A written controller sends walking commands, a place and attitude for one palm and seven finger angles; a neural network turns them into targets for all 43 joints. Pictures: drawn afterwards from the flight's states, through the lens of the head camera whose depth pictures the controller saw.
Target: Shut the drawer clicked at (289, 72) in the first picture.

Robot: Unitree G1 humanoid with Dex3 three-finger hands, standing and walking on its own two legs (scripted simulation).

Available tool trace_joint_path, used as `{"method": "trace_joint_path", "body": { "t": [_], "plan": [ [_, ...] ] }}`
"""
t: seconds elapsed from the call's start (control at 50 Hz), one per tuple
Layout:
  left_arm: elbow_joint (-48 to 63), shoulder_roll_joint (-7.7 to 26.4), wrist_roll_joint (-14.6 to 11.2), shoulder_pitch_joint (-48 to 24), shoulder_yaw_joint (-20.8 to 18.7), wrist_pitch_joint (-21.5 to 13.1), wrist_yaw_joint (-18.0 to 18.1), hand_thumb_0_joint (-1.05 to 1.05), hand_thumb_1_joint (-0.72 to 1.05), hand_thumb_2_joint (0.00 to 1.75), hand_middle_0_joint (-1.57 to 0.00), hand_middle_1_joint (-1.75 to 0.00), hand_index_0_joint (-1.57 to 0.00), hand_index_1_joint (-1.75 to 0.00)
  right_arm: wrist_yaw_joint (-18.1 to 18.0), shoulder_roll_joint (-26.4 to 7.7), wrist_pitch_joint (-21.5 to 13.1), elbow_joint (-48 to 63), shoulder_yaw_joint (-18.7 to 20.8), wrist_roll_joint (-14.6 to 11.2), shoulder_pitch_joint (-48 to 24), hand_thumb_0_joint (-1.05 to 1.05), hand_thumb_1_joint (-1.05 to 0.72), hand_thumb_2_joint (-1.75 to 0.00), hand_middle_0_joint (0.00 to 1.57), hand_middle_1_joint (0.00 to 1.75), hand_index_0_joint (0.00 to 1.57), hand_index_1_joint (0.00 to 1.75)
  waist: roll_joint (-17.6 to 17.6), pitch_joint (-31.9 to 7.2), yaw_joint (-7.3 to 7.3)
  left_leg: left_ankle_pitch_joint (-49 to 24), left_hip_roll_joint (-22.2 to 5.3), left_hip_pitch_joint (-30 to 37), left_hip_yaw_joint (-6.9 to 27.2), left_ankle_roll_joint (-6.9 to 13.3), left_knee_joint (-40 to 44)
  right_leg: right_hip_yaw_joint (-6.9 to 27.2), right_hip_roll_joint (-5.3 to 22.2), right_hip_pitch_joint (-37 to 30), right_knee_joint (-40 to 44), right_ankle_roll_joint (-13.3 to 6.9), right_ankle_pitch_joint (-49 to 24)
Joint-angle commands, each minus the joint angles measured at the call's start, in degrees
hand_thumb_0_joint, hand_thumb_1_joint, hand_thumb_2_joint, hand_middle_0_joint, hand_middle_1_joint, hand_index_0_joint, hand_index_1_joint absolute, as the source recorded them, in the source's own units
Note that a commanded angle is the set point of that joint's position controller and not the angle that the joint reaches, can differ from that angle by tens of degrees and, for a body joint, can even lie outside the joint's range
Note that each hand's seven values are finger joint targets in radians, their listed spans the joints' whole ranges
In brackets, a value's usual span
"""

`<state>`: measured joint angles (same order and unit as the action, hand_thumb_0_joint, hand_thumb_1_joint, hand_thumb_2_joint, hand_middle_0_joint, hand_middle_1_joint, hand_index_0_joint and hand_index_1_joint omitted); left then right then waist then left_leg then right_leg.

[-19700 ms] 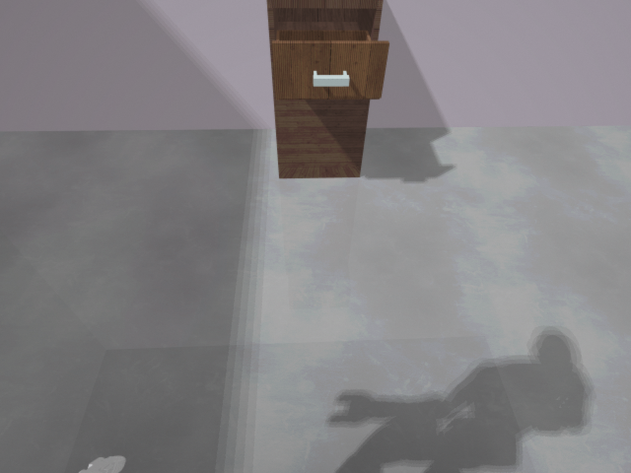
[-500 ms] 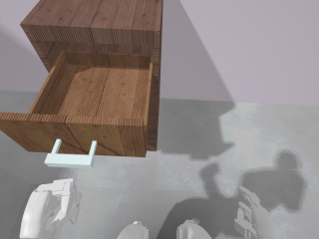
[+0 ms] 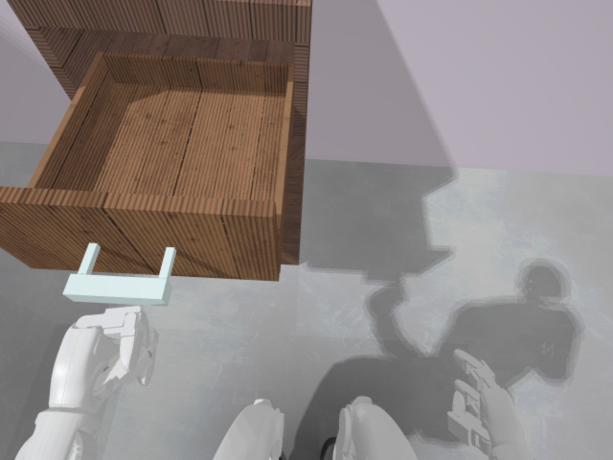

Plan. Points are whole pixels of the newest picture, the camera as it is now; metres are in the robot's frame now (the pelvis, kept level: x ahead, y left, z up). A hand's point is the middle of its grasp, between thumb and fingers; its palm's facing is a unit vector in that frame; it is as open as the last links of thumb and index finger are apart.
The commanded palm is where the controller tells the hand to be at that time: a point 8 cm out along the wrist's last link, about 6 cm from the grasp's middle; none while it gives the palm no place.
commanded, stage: bring the fist close to the handle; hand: left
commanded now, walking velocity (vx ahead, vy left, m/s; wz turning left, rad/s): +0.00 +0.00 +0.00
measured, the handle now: (125, 272) +0.33 +0.24 +0.03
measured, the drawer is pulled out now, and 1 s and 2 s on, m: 0.30 0.29 0.15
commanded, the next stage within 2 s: push the drawer shut in 0.34 s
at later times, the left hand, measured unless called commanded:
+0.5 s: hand (141, 360) +0.23 +0.20 +0.03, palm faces -0.02 -1.00 -0.03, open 3.3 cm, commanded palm +0.21 +0.25 +0.03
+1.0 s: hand (150, 333) +0.26 +0.20 +0.02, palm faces +0.00 -1.00 -0.05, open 2.8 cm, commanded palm +0.27 +0.25 +0.03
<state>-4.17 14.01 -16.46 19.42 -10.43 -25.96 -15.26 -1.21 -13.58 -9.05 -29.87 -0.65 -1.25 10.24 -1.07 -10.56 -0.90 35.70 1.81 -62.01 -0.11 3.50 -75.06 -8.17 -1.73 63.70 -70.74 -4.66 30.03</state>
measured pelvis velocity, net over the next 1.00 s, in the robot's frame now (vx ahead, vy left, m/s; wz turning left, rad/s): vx -0.02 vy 0.01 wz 0.02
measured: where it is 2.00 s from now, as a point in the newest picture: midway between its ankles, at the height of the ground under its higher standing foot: outside the picture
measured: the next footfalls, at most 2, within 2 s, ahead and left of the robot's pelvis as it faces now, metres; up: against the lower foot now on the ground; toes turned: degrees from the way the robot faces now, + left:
none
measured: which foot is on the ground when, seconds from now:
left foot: down 0.00-1.00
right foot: down 0.00-1.00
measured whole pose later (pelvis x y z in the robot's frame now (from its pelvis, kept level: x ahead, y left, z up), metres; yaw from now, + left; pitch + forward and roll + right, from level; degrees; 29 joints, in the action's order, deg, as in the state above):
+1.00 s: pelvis -0.02 +0.01 -0.01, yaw +1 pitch +23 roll -4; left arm -9.0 15.3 -13.5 7.7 -7.2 -26.2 -11.7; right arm -1.9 -14.9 -5.7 -31.1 -2.0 -0.9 10.2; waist -1.2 -9.7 0.1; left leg 34.6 2.8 -65.5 0.7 4.2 -77.1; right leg -9.1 -0.5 66.2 -71.9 -4.0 29.1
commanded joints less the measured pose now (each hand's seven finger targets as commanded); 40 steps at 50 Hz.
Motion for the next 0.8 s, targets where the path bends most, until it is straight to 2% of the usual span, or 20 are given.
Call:
{"method": "trace_joint_path", "body": {
  "t": [0.0,0.02,0.1,0.18,0.2,0.26,0.28,0.34,0.36,0.38,0.42,0.48,0.5,0.56,0.6,0.62,0.64,0.72,0.76,0.78],
  "plan": [
    [15.6,8.2,-1.1,2.4,-4.7,-4.7,-0.1,0.0,0.9,0.9,-1.4,-1.6,-1.4,-1.6,-0.4,-7.8,-2.7,9.0,3.5,-0.3,-0.2,0.0,-0.9,-0.9,0.2,0.3,0.2,0.3,-2.9,-20.1,1.1,-24.0,-1.3,7.8,3.9,-1.9,10.6,7.7,1.2,-21.3,8.1,2.6,-17.1],
    [16.4,7.7,-1.1,3.4,-4.2,-4.7,0.1,0.0,0.9,0.9,-1.4,-1.6,-1.4,-1.6,-0.4,-7.6,-2.6,9.1,3.6,-0.3,-0.3,0.0,-0.9,-0.9,0.2,0.3,0.2,0.3,-3.6,-20.1,1.15,-24.8,-1.3,8.6,3.9,-2.0,10.7,7.6,1.2,-21.2,8.0,2.6,-17.8],
    [15.4,5.8,-0.5,4.4,-2.8,-4.7,1.8,0.0,0.9,0.9,-1.4,-1.6,-1.4,-1.6,-0.3,-7.6,-1.9,9.0,3.6,-0.3,-0.4,0.0,-0.9,-0.9,0.2,0.3,0.2,0.3,-1.9,-16.9,0.23,-23.7,-1.5,8.2,4.8,-2.4,11.2,5.8,0.7,-17.2,7.3,2.5,-15.0],
    [12.7,4.9,0.1,3.9,-1.4,-4.1,1.8,0.0,0.9,0.9,-1.4,-1.6,-1.4,-1.6,-0.3,-8.2,-1.2,9.3,3.5,-0.2,-0.7,0.0,-0.9,-0.9,0.2,0.3,0.2,0.3,0.1,-14.2,-0.8,-19.2,-1.4,5.3,5.2,-2.3,10.6,5.6,0.5,-14.5,7.3,2.5,-10.7],
    [13.3,4.9,0.3,2.3,-0.9,-4.4,1.5,0.0,0.9,0.9,-1.4,-1.6,-1.4,-1.6,-0.3,-8.4,-1.2,9.5,3.4,-0.3,-0.7,0.0,-0.9,-0.9,0.2,0.3,0.2,0.3,-0.6,-13.9,-1.04,-17.9,-1.4,5.5,5.3,-2.5,10.8,5.5,0.6,-13.4,7.3,2.5,-9.2],
    [16.3,5.2,0.3,1.6,-0.1,-4.8,1.4,0.0,0.9,0.9,-1.4,-1.6,-1.4,-1.6,-0.6,-8.7,-1.5,10.3,3.4,-0.3,-0.3,0.0,-0.9,-0.9,0.2,0.3,0.2,0.3,-2.2,-15.7,-0.62,-18.0,-1.5,7.7,6.1,-3.0,11.4,5.2,0.6,-12.6,7.1,2.3,-8.1],
    [17.9,6.3,0.3,0.5,-0.4,-5.1,1.6,0.0,0.9,0.9,-1.4,-1.6,-1.4,-1.6,-0.7,-8.9,-1.5,10.3,3.3,-0.2,-0.2,0.0,-0.9,-0.9,0.2,0.3,0.2,0.3,-3.9,-16.5,-0.55,-19.2,-1.7,8.8,6.5,-3.3,11.5,5.1,0.4,-11.8,6.4,2.1,-8.5],
    [20.5,5.7,0.6,1.9,0.4,-5.3,2.5,0.0,0.9,0.9,-1.4,-1.6,-1.4,-1.6,-0.5,-8.5,-1.4,10.7,3.2,0.0,0.4,0.0,-0.9,-0.9,0.2,0.3,0.2,0.3,-6.2,-18.1,0.38,-22.6,-1.8,12.3,7.3,-4.4,12.4,4.6,0.4,-11.3,6.0,2.0,-9.3],
    [20.8,5.7,0.8,1.4,0.6,-5.2,2.9,0.0,0.9,0.9,-1.4,-1.6,-1.4,-1.6,-0.4,-8.5,-1.3,10.6,3.1,0.0,0.5,0.0,-0.9,-0.9,0.2,0.3,0.2,0.3,-5.4,-18.4,0.03,-23.2,-2.0,12.5,7.5,-4.5,12.2,4.4,0.4,-11.3,5.9,2.0,-9.8],
    [20.0,6.4,1.0,2.1,-0.4,-4.8,3.4,0.0,0.9,0.9,-1.4,-1.6,-1.4,-1.6,-0.5,-8.6,-1.1,10.5,3.2,0.1,0.4,0.0,-0.9,-0.9,0.2,0.3,0.2,0.3,-5.6,-18.4,0.36,-24.3,-2.0,12.5,7.9,-4.7,12.2,4.2,0.3,-10.7,5.3,1.9,-9.8],
    [19.0,4.2,1.5,4.2,1.4,-3.9,4.0,0.0,0.9,0.9,-1.4,-1.6,-1.4,-1.6,-0.2,-8.4,-0.5,11.0,3.2,0.0,0.2,0.0,-0.9,-0.9,0.2,0.3,0.2,0.3,-4.7,-17.1,0.28,-23.9,-2.1,12.3,8.0,-5.0,12.6,3.8,0.4,-10.3,5.3,2.1,-9.4],
    [15.4,4.0,2.2,1.0,1.7,-2.1,4.8,0.0,0.9,0.9,-1.4,-1.6,-1.4,-1.6,-0.2,-9.0,0.3,11.1,3.0,0.0,0.1,0.0,-0.9,-0.9,0.2,0.3,0.2,0.3,-1.4,-14.5,-0.96,-20.1,-2.0,9.0,8.4,-4.6,12.2,3.6,0.2,-9.1,5.3,2.2,-7.9],
    [15.7,4.4,2.5,-1.7,1.7,-2.1,4.9,0.0,0.9,0.9,-1.4,-1.6,-1.4,-1.6,-0.3,-9.2,0.4,11.0,2.9,0.0,0.0,0.0,-0.9,-0.9,0.2,0.3,0.2,0.3,-2.3,-14.5,-1.16,-19.1,-1.9,8.9,8.1,-4.6,12.0,3.8,0.4,-8.7,5.2,2.2,-7.6],
    [15.8,4.5,2.7,-3.3,1.6,-1.9,5.3,0.0,0.9,0.9,-1.4,-1.6,-1.4,-1.6,-0.3,-9.2,0.5,11.3,2.9,0.0,0.5,0.0,-0.9,-0.9,0.2,0.3,0.2,0.3,-2.1,-15.5,-0.76,-17.6,-1.8,8.8,8.1,-4.7,12.4,4.1,0.5,-9.8,5.7,2.1,-7.1],
    [18.2,4.9,3.0,-7.5,2.3,-2.5,5.6,0.0,0.9,0.9,-1.4,-1.6,-1.4,-1.6,-0.4,-9.2,0.5,11.1,2.8,0.1,0.6,0.0,-0.9,-0.9,0.2,0.3,0.2,0.3,-4.0,-18.0,-0.89,-19.6,-2.0,11.4,8.8,-4.9,12.4,4.4,0.6,-9.2,5.2,2.2,-8.0],
    [17.6,5.0,3.0,-7.8,2.2,-2.4,5.8,0.0,0.9,0.9,-1.4,-1.6,-1.4,-1.6,-0.4,-9.1,0.6,10.9,2.8,0.2,0.8,0.0,-0.9,-0.9,0.2,0.3,0.2,0.3,-4.6,-18.0,-0.64,-19.4,-2.0,11.7,8.8,-5.1,12.6,4.5,0.6,-9.2,5.3,2.1,-7.8],
    [17.8,5.4,2.9,-9.4,1.9,-2.7,6.0,0.0,0.9,0.9,-1.4,-1.6,-1.4,-1.6,-0.5,-9.1,0.5,10.6,2.8,0.2,0.9,0.0,-0.9,-0.9,0.2,0.3,0.2,0.3,-3.9,-18.2,-0.98,-19.6,-1.9,11.5,8.5,-5.0,12.3,4.6,0.6,-9.8,5.7,2.2,-8.2],
    [14.2,6.3,3.0,-10.0,0.1,-2.3,6.4,0.0,0.9,0.9,-1.4,-1.6,-1.4,-1.6,-0.4,-9.1,1.0,9.8,2.6,0.2,1.1,0.0,-0.9,-0.9,0.2,0.3,0.2,0.3,-3.4,-18.4,-0.58,-20.9,-1.8,10.7,7.7,-4.6,12.0,5.0,0.5,-11.5,6.2,2.2,-9.5],
    [14.0,5.6,3.0,-14.6,1.5,-2.5,6.3,0.0,0.9,0.9,-1.4,-1.6,-1.4,-1.6,-0.4,-9.0,1.0,9.2,2.4,0.1,0.8,0.0,-0.9,-0.9,0.2,0.3,0.2,0.3,-3.5,-17.8,-1.59,-19.1,-1.6,9.9,7.6,-4.3,11.8,5.1,0.6,-11.2,6.6,2.3,-8.8],
    [13.6,6.7,3.0,-15.9,0.6,-2.6,6.3,0.0,0.9,0.9,-1.4,-1.6,-1.4,-1.6,-0.6,-9.3,1.0,8.7,2.5,0.2,1.0,0.0,-0.9,-0.9,0.2,0.3,0.2,0.3,-3.4,-17.7,-1.94,-19.0,-1.8,9.9,7.8,-4.1,11.6,5.1,0.5,-10.7,6.5,2.2,-8.8]
  ]
}}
